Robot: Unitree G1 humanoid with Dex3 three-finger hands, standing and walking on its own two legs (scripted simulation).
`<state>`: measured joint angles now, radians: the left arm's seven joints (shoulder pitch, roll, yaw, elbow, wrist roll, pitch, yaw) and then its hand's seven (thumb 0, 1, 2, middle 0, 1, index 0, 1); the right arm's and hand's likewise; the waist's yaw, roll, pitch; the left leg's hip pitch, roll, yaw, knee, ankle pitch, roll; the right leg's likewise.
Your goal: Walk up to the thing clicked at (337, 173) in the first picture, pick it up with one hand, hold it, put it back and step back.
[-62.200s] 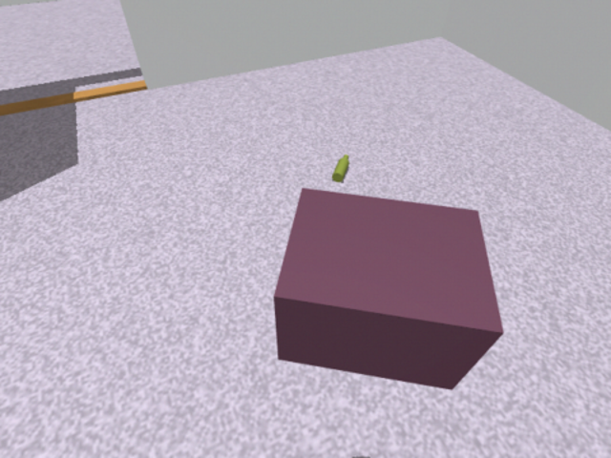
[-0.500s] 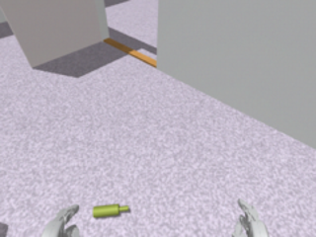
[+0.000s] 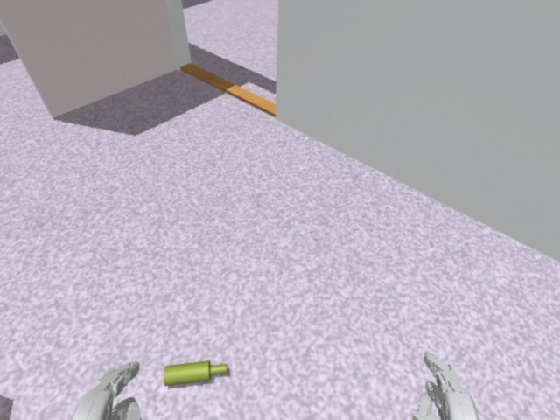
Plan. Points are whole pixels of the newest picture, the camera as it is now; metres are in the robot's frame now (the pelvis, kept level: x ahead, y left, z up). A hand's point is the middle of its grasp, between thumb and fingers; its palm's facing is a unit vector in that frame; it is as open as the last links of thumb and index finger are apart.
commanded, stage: home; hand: left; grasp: from above
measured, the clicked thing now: (196, 372) +0.42 +0.24 -0.69
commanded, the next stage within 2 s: stand in 0.24 s
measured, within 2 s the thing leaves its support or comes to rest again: neither
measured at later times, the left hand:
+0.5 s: hand out of the picture +0.15 +0.21 -0.09, palm faces +0.01 -0.94 -0.33, open 7.4 cm
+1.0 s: hand out of the picture +0.03 +0.24 -0.11, palm faces +0.03 -0.95 -0.31, open 7.4 cm
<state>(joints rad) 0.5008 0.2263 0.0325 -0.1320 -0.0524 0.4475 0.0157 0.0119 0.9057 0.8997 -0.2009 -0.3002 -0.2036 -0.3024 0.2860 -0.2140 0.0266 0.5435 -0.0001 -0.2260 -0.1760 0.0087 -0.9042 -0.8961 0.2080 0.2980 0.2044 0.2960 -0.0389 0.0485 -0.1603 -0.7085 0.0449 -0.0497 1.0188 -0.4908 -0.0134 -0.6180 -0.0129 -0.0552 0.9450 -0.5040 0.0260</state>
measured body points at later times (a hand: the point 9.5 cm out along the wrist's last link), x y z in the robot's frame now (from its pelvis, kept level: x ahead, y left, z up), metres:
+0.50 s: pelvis -0.01 +0.00 +0.02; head +0.02 +0.00 +0.47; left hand +0.15 +0.26 -0.06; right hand +0.14 -0.26 -0.09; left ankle +0.01 +0.12 -0.68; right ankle -0.02 -0.14 -0.68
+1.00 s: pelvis -0.02 +0.01 +0.06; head -0.02 +0.02 +0.51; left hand +0.03 +0.29 -0.08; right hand +0.05 -0.26 -0.08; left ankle +0.01 +0.12 -0.68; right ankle -0.02 -0.14 -0.68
